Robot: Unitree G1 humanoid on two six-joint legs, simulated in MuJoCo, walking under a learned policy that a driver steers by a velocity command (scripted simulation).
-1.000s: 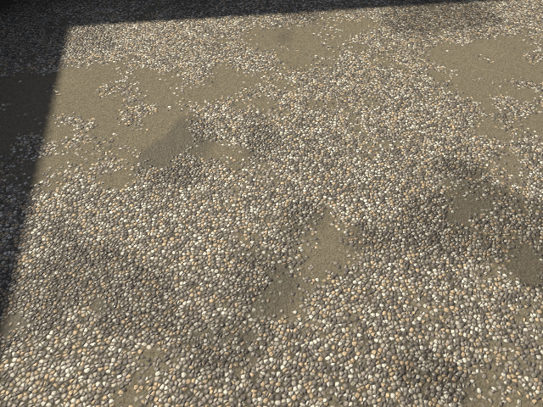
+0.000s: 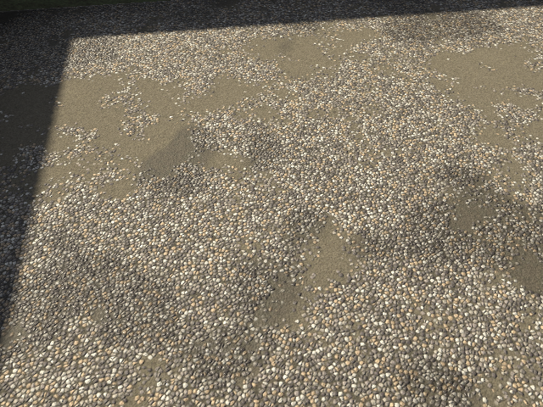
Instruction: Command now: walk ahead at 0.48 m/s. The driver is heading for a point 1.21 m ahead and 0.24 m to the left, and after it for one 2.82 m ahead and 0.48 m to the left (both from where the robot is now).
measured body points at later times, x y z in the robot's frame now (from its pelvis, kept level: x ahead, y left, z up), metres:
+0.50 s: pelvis -0.01 -0.01 +0.02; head -0.01 +0.00 +0.47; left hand +0.12 +0.19 -0.10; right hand +0.09 -0.22 -0.10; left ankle -0.06 +0.06 -0.71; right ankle +0.05 -0.11 -0.71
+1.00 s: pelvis -0.01 +0.00 +0.01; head -0.01 +0.01 +0.46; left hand +0.14 +0.21 -0.09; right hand +0.06 -0.23 -0.11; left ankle -0.06 +0.06 -0.71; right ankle +0.05 -0.11 -0.71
